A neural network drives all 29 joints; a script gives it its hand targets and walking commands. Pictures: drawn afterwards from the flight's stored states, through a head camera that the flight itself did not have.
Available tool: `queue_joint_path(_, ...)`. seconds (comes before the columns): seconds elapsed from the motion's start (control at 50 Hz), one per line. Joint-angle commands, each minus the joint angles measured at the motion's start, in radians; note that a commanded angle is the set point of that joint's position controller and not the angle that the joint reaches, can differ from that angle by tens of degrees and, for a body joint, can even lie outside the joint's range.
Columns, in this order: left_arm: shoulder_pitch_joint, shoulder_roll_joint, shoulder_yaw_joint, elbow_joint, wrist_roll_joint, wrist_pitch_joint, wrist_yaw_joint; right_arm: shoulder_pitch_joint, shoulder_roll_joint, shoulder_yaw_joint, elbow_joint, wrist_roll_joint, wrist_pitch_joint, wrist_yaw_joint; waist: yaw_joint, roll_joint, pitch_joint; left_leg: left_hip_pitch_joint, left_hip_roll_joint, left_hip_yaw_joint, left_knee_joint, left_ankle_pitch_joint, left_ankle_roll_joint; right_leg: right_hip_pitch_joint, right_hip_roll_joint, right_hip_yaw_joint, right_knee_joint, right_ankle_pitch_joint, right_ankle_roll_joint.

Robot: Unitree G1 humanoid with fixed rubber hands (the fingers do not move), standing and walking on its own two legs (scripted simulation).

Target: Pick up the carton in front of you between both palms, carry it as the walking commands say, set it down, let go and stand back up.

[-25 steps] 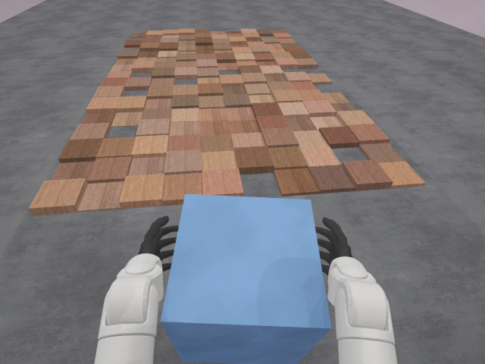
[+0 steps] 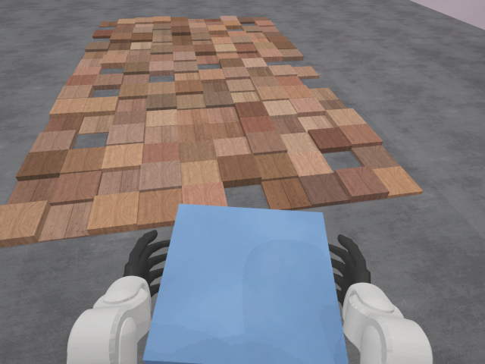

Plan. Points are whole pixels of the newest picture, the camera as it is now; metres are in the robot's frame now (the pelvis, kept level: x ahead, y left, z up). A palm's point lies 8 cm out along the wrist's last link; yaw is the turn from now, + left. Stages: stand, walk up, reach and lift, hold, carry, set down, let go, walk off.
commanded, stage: carry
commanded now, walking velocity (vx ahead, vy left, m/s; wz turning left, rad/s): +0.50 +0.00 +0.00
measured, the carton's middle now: (244, 308) +0.24 -0.01 +0.02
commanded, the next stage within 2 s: none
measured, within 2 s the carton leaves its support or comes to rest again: neither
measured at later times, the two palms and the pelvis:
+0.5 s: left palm (176, 150) +0.53 +0.13 +0.10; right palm (317, 149) +0.55 -0.17 +0.10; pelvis +0.31 -0.03 +0.00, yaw +2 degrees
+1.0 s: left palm (182, 74) +0.91 +0.16 +0.10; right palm (281, 74) +0.92 -0.14 +0.11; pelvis +0.64 +0.01 +0.00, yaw +0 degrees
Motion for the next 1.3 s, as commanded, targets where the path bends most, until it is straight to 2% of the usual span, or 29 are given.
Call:
queue_joint_path(0.0, -0.342, -0.675, -0.537, -0.079, -0.188, -0.019, -0.031, -0.365, 0.688, 0.587, -0.086, 0.266, 0.002, 0.075, 0.026, 0.150, -0.029, 0.002, 0.202, -0.092, -0.073, 0.333, 0.091, 0.097, 0.031, -0.068, -0.129, 0.128, -0.010)
queue_joint_path(0.06, -0.330, -0.663, -0.541, -0.093, -0.197, -0.017, -0.034, -0.358, 0.674, 0.591, -0.102, 0.260, 0.008, 0.077, 0.049, 0.103, -0.083, -0.093, 0.145, 0.034, 0.184, 0.473, 0.045, 0.418, 0.102, -0.158, -0.197, 0.084, -0.025)
queue_joint_path(0.08, -0.325, -0.662, -0.545, -0.096, -0.202, -0.016, -0.037, -0.347, 0.661, 0.589, -0.100, 0.257, 0.011, 0.077, 0.061, 0.053, -0.141, -0.197, 0.115, 0.055, 0.366, 0.408, 0.021, 0.600, 0.050, -0.085, -0.197, 0.026, -0.032)
queue_joint_path(0.1, -0.311, -0.645, -0.539, -0.096, -0.197, -0.015, -0.040, -0.355, 0.646, 0.591, -0.122, 0.252, 0.016, 0.079, 0.078, -0.150, -0.191, -0.370, 0.034, 0.055, 0.657, 0.186, -0.027, 0.701, -0.204, 0.341, -0.360, -0.236, -0.100)
queue_joint_path(0.12, -0.319, -0.655, -0.549, -0.087, -0.209, -0.017, -0.048, -0.358, 0.653, 0.604, -0.134, 0.253, 0.021, 0.084, 0.076, -0.344, -0.211, -0.595, -0.063, -0.032, 0.874, -0.156, -0.038, 0.802, -0.365, 0.706, -0.503, -0.250, -0.218)
queue_joint_path(0.14, -0.334, -0.692, -0.576, -0.117, -0.226, -0.018, -0.063, -0.357, 0.694, 0.618, -0.122, 0.258, 0.016, 0.094, 0.064, -0.249, -0.194, -0.645, 0.014, -0.147, 0.978, -0.168, 0.000, 0.762, -0.376, 0.662, -0.502, -0.140, -0.222)
queue_joint_path(0.2, -0.411, -0.819, -0.649, -0.159, -0.266, -0.043, -0.114, -0.358, 0.827, 0.635, -0.097, 0.246, -0.013, 0.138, 0.058, -0.041, -0.170, -0.593, 0.108, -0.179, 0.886, -0.011, 0.036, 0.581, -0.292, 0.401, -0.496, 0.040, -0.150)
queue_joint_path(0.28, -0.409, -0.817, -0.690, -0.144, -0.280, -0.066, -0.159, -0.313, 0.849, 0.647, -0.063, 0.192, -0.053, 0.150, 0.055, -0.119, -0.159, -0.564, 0.072, -0.105, 0.693, 0.080, 0.013, 0.557, -0.227, 0.206, -0.537, 0.030, -0.122)
queue_joint_path(0.38, -0.369, -0.736, -0.672, -0.120, -0.270, -0.063, -0.165, -0.305, 0.793, 0.649, -0.076, 0.177, -0.052, 0.136, 0.056, -0.150, -0.056, -0.633, 0.053, -0.037, 0.440, 0.214, -0.009, 0.608, -0.187, 0.096, -0.546, 0.169, -0.123)
queue_joint_path(0.5, -0.325, -0.670, -0.617, -0.127, -0.233, -0.025, -0.123, -0.320, 0.720, 0.645, -0.116, 0.218, -0.006, 0.120, 0.064, -0.175, 0.050, -0.570, 0.023, 0.034, 0.266, 0.279, 0.019, 0.639, -0.175, 0.014, -0.510, 0.363, -0.110)
queue_joint_path(0.54, -0.336, -0.655, -0.611, -0.139, -0.230, -0.014, -0.109, -0.327, 0.697, 0.635, -0.121, 0.230, 0.004, 0.116, 0.059, -0.183, 0.037, -0.468, 0.006, 0.062, 0.241, 0.259, 0.039, 0.647, -0.177, -0.016, -0.440, 0.493, -0.092)
queue_joint_path(0.58, -0.347, -0.646, -0.619, -0.161, -0.232, -0.005, -0.100, -0.302, 0.683, 0.615, -0.107, 0.232, 0.009, 0.113, 0.031, -0.127, -0.066, -0.161, -0.076, 0.142, 0.195, 0.174, 0.041, 0.578, -0.120, -0.106, -0.150, 0.636, -0.053)
queue_joint_path(0.6, -0.359, -0.635, -0.619, -0.169, -0.233, -0.002, -0.096, -0.285, 0.680, 0.605, -0.106, 0.227, 0.011, 0.112, 0.005, -0.061, -0.140, 0.062, 0.004, 0.032, 0.188, 0.109, 0.044, 0.427, -0.091, -0.096, 0.058, 0.463, -0.032)
queue_joint_path(0.62, -0.380, -0.646, -0.636, -0.202, -0.241, 0.001, -0.098, -0.297, 0.671, 0.588, -0.089, 0.221, 0.003, 0.115, 0.004, 0.210, -0.225, 0.265, 0.293, -0.483, 0.056, -0.093, 0.185, 0.125, 0.022, -0.079, 0.384, 0.201, 0.024)
queue_joint_path(0.64, -0.381, -0.664, -0.647, -0.198, -0.256, 0.003, -0.103, -0.291, 0.718, 0.604, -0.092, 0.244, 0.002, 0.120, 0.009, 0.303, -0.214, 0.313, 0.382, -0.727, -0.081, 0.058, 0.239, -0.061, 0.101, 0.038, 0.568, -0.225, 0.021)
queue_joint_path(0.66, -0.382, -0.715, -0.664, -0.184, -0.259, -0.005, -0.111, -0.309, 0.754, 0.616, -0.119, 0.256, -0.002, 0.130, 0.014, 0.218, -0.211, 0.286, 0.376, -0.609, -0.051, 0.203, 0.234, -0.095, 0.026, 0.125, 0.663, -0.228, -0.007)
queue_joint_path(0.7, -0.411, -0.796, -0.666, -0.151, -0.256, -0.028, -0.127, -0.371, 0.831, 0.646, -0.119, 0.264, -0.023, 0.149, 0.020, 0.029, -0.202, 0.151, 0.324, -0.421, -0.022, 0.324, 0.177, -0.071, -0.048, 0.150, 0.590, -0.119, -0.040)
queue_joint_path(0.74, -0.421, -0.825, -0.664, -0.108, -0.233, -0.055, -0.130, -0.420, 0.849, 0.660, -0.101, 0.266, -0.045, 0.161, 0.029, 0.048, -0.199, 0.061, 0.277, -0.292, -0.060, 0.258, 0.128, -0.011, -0.057, 0.123, 0.477, -0.034, -0.040)
queue_joint_path(0.8, -0.423, -0.797, -0.644, -0.043, -0.193, -0.086, -0.114, -0.437, 0.798, 0.650, -0.048, 0.259, -0.068, 0.167, 0.028, 0.081, -0.153, 0.039, 0.242, -0.193, -0.109, 0.195, 0.127, -0.034, -0.041, 0.071, 0.332, 0.031, -0.022)
queue_joint_path(0.92, -0.599, -0.665, -0.586, 0.024, -0.180, -0.109, -0.057, -0.555, 0.646, 0.567, 0.056, 0.227, -0.096, 0.111, 0.019, 0.102, -0.042, 0.091, 0.187, -0.084, -0.095, 0.351, 0.148, -0.113, -0.018, -0.007, 0.046, 0.164, -0.005)
queue_joint_path(1.02, -0.838, -0.537, -0.512, 0.073, -0.203, -0.102, -0.001, -0.765, 0.519, 0.482, 0.116, 0.204, -0.099, 0.029, -0.008, 0.131, -0.003, 0.118, 0.183, -0.055, -0.028, 0.451, 0.141, -0.046, 0.017, -0.022, -0.092, 0.210, -0.065)
queue_joint_path(1.06, -0.894, -0.480, -0.449, 0.122, -0.199, -0.098, 0.026, -0.855, 0.483, 0.449, 0.149, 0.203, -0.093, -0.005, 0.027, 0.138, -0.062, 0.134, 0.174, -0.023, 0.104, 0.628, 0.116, 0.085, 0.052, -0.048, -0.107, 0.161, -0.090)
queue_joint_path(1.08, -0.907, -0.456, -0.415, 0.155, -0.194, -0.098, 0.039, -0.906, 0.469, 0.433, 0.165, 0.204, -0.089, -0.019, 0.080, 0.103, -0.127, 0.107, 0.140, 0.028, 0.269, 0.709, 0.088, 0.248, 0.100, -0.097, -0.155, 0.144, -0.089)
queue_joint_path(1.1, -0.922, -0.433, -0.382, 0.187, -0.190, -0.098, 0.050, -0.953, 0.454, 0.415, 0.179, 0.203, -0.085, -0.033, 0.123, 0.016, -0.226, 0.003, 0.087, 0.048, 0.507, 0.621, 0.065, 0.475, 0.101, -0.076, -0.160, 0.079, -0.079)
queue_joint_path(1.12, -0.948, -0.405, -0.343, 0.211, -0.186, -0.096, 0.059, -0.998, 0.447, 0.399, 0.194, 0.204, -0.078, -0.045, 0.141, -0.150, -0.299, -0.189, 0.018, 0.035, 0.769, 0.353, 0.035, 0.636, -0.124, 0.258, -0.218, 0.031, -0.111)
queue_joint_path(1.14, -1.011, -0.396, -0.333, 0.218, -0.204, -0.098, 0.068, -1.004, 0.452, 0.379, 0.206, 0.207, -0.072, -0.051, 0.125, -0.403, -0.368, -0.490, -0.147, -0.068, 1.030, -0.174, -0.002, 0.839, -0.305, 0.691, -0.347, 0.172, -0.268)
queue_joint_path(1.16, -1.048, -0.431, -0.345, 0.219, -0.231, -0.096, 0.066, -1.068, 0.462, 0.368, 0.207, 0.216, -0.074, -0.058, 0.105, -0.328, -0.388, -0.562, -0.093, -0.175, 1.141, -0.196, 0.030, 0.866, -0.305, 0.620, -0.318, 0.356, -0.282)
queue_joint_path(1.2, -1.168, -0.512, -0.371, 0.190, -0.283, -0.105, 0.048, -1.163, 0.534, 0.349, 0.213, 0.236, -0.077, -0.056, 0.106, -0.141, -0.351, -0.604, -0.031, -0.193, 1.110, -0.150, 0.054, 0.787, -0.237, 0.401, -0.218, 0.686, -0.239)
queue_joint_path(1.28, -1.261, -0.610, -0.390, 0.167, -0.309, -0.112, 0.016, -1.166, 0.600, 0.337, 0.261, 0.203, -0.082, -0.043, 0.086, -0.124, -0.377, -0.599, -0.006, -0.171, 0.884, -0.097, 0.037, 0.769, -0.213, 0.273, -0.217, 0.800, -0.190)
